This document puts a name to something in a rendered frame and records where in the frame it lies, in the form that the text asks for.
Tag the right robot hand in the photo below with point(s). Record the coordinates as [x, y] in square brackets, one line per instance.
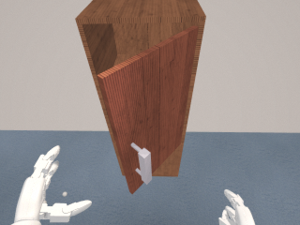
[241, 215]

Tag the left robot hand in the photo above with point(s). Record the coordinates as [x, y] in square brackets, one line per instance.
[30, 204]

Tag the handle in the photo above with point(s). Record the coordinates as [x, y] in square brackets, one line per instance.
[145, 170]

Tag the cupboard door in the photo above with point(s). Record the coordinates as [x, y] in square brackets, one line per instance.
[146, 99]

